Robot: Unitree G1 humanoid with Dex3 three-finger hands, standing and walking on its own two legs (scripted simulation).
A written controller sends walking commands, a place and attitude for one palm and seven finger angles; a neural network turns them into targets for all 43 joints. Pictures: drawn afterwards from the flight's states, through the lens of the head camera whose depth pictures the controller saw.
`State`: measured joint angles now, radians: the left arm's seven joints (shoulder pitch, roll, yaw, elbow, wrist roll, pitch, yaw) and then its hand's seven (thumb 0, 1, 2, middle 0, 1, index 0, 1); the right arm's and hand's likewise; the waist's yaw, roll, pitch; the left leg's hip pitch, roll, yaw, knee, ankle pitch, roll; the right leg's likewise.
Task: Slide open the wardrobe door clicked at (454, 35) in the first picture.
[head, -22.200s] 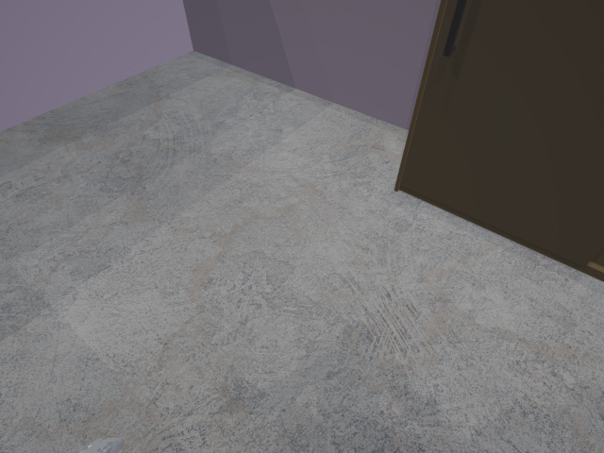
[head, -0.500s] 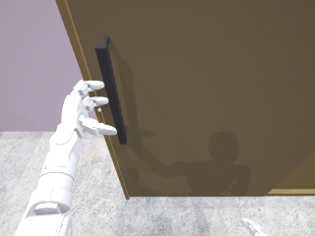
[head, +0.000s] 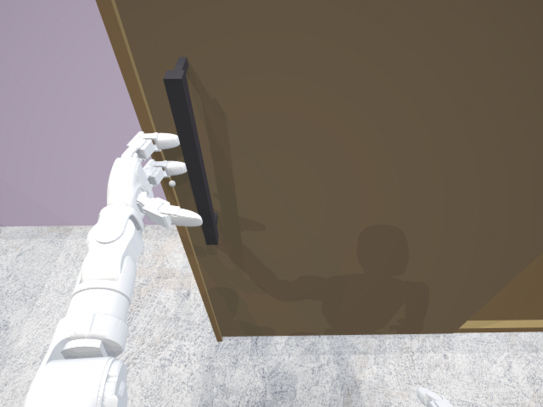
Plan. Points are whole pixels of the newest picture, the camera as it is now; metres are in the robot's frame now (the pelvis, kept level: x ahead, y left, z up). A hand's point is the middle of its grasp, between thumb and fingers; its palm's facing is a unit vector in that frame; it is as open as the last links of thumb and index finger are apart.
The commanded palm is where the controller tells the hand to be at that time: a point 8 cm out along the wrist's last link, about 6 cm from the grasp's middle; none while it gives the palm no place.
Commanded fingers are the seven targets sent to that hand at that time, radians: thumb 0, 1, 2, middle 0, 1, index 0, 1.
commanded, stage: slide the fingers in behind the handle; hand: left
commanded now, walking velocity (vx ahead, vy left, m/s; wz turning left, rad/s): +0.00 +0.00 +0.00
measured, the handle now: (200, 168) +0.45 +0.13 +0.12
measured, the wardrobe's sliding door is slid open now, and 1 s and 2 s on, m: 0.00 0.00 0.00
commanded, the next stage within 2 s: grip the handle and tug to test in 1.60 s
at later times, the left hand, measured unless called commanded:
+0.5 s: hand (192, 183) +0.40 +0.13 +0.13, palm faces +0.02 -1.00 +0.00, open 14.0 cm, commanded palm +0.37 +0.18 +0.13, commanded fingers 0.00 -0.50 0.30 -0.30 -1.20 -0.30 -1.20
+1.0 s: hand (201, 188) +0.39 +0.12 +0.13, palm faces +0.03 -1.00 +0.00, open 14.0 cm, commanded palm +0.36 +0.17 +0.13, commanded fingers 0.00 -0.50 0.30 -0.30 -1.20 -0.30 -1.20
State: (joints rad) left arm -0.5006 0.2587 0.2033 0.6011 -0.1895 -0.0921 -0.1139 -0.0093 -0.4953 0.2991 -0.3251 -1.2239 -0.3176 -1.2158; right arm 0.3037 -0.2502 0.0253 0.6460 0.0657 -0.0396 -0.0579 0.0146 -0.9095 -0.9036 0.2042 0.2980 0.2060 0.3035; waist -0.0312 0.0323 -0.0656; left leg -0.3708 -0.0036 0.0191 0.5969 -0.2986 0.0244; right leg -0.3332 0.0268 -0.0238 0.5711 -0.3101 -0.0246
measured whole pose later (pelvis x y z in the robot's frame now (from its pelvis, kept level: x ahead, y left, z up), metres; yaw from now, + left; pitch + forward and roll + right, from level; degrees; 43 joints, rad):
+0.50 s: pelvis +0.00 +0.00 +0.00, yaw +0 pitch +4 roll +0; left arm -0.49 0.19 0.13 0.53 -0.17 -0.06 -0.04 -0.01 -0.50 0.30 -0.30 -1.20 -0.30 -1.20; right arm 0.26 -0.24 0.03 0.64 0.06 -0.05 -0.05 0.01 -0.91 -0.90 0.20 0.30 0.21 0.30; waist -0.02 0.03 -0.06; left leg -0.35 -0.01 0.01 0.59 -0.30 0.02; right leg -0.32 0.02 -0.03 0.57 -0.31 -0.03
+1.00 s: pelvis +0.01 -0.01 +0.00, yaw +0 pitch +3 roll +0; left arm -0.42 0.17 0.12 0.45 -0.17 -0.02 -0.02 -0.01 -0.50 0.30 -0.30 -1.20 -0.30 -1.20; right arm 0.26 -0.24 0.02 0.63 0.05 -0.03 -0.05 0.01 -0.91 -0.90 0.20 0.30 0.21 0.30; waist -0.02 0.03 -0.06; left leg -0.32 0.00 0.01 0.56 -0.30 0.01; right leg -0.29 0.04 -0.03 0.55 -0.32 -0.04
